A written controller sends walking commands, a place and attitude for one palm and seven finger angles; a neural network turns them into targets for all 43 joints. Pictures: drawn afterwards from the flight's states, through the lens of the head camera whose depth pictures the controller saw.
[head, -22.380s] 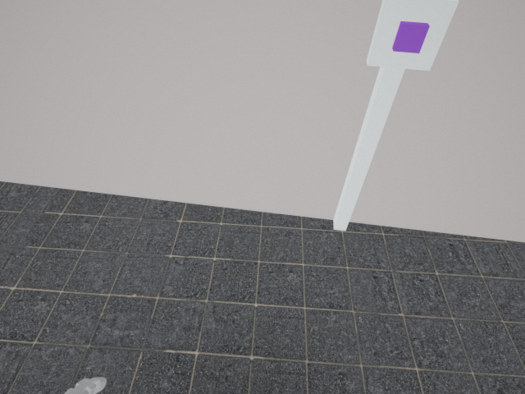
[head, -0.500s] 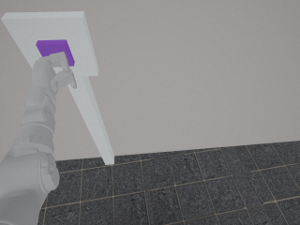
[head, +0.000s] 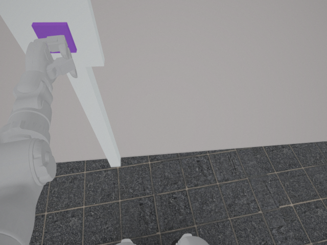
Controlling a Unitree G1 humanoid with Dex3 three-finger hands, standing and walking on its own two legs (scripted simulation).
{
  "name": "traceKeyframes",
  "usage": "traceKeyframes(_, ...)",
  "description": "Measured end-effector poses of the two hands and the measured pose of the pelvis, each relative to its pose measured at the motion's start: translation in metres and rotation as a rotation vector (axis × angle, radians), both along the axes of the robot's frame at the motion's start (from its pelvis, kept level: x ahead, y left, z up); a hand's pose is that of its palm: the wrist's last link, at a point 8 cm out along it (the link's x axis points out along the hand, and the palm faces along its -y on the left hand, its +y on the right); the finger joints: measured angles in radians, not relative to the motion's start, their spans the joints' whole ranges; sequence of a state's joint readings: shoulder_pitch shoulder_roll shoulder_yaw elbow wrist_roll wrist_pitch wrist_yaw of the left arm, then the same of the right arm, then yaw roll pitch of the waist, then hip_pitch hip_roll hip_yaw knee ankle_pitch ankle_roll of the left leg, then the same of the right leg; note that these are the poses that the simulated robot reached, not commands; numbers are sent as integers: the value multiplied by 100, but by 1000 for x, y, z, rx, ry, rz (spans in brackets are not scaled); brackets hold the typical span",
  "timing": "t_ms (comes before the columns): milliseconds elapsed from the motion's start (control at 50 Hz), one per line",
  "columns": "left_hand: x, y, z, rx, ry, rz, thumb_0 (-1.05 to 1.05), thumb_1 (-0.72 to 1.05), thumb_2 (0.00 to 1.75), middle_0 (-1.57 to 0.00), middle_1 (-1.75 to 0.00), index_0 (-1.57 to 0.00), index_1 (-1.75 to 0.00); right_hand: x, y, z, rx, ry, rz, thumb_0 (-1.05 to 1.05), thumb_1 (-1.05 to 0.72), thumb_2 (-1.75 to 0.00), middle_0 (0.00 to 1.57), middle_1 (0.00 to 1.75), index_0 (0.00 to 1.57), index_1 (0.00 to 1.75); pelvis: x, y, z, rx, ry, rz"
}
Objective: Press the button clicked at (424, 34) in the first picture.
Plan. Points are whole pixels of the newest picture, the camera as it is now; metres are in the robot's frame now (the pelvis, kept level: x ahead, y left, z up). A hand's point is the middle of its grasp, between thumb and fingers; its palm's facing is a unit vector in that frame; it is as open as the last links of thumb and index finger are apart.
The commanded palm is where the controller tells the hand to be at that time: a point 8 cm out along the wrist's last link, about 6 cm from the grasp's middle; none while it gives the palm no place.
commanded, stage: hold the button down briefly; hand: left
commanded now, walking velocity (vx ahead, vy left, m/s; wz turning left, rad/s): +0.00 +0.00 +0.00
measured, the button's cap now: (56, 36) +0.57 +0.21 +0.18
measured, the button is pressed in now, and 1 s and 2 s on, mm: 9 0 0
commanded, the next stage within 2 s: pull the fist back off the button in 0.08 s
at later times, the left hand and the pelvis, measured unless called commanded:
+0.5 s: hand (73, 64) +0.51 +0.18 +0.15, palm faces +0.04 -1.00 -0.02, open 3.0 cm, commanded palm +0.48 +0.22 +0.15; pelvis -0.01 +0.00 +0.00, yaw +0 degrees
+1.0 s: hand (66, 85) +0.44 +0.18 +0.14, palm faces +0.05 -1.00 +0.00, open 3.1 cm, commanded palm +0.40 +0.23 +0.15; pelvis +0.03 -0.01 +0.01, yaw -2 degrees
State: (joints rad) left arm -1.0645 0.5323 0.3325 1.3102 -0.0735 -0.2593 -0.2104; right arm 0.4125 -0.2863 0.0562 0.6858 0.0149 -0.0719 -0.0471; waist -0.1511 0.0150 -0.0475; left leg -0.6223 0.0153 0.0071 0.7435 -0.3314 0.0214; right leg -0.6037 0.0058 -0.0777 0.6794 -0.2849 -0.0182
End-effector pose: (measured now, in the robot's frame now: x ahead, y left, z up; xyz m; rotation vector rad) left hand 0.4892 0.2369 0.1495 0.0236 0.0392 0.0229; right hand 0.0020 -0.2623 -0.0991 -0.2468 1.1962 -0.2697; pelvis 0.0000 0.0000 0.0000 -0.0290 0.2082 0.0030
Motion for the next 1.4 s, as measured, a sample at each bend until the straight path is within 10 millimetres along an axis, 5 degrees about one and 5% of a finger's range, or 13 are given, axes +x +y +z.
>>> traceKeyframes(240, 0, 0, 0, -2, -2, 5, 0, 78, 97, -129, -150, -136, -150, -34, 0, 0, -9, 49, -16, 1, -91, -90, 20, 30, 21, 30, -10, 1, -3, -2, 13, -2)
traceKeyframes(440, -5, -3, -1, -2, -13, 14, 0, 81, 96, -129, -150, -134, -150, -30, 3, -2, 8, 36, -5, 1, -91, -90, 20, 30, 21, 30, -8, 2, -3, 0, 10, -5)
traceKeyframes(600, -12, -10, -4, -14, -33, 18, -1, 88, 97, -129, -150, -131, -150, 0, 4, -4, 34, -25, 8, 1, -91, -90, 20, 30, 21, 30, 2, 1, 0, 7, -8, -17)
traceKeyframes(820, -30, -18, -8, -27, -49, 3, 1, 91, 92, -129, -150, -130, -150, 69, 3, 3, 62, -178, 24, 1, -91, -90, 20, 30, 20, 30, 24, -4, 6, 15, -53, -38)
traceKeyframes(1140, -106, 4, -4, -18, -61, 19, 2, 90, 90, -130, -150, -131, -150, 167, 7, 29, 67, -397, 145, 1, -91, -90, 20, 30, 20, 30, 32, -10, 13, 19, -143, -5)
traceKeyframes(1260, -110, -1, -2, -23, -44, 17, 2, 90, 90, -130, -150, -131, -150, 180, 16, 35, 60, -439, 184, 1, -91, -90, 20, 30, 20, 30, 22, -10, 13, 21, -162, 16)
traceKeyframes(1400, -101, -11, 7, -16, -65, -6, 2, 90, 90, -130, -150, -131, -150, 162, 21, 31, 73, -427, 167, 1, -90, -90, 20, 30, 20, 30, 15, -9, 13, 23, -159, 3)
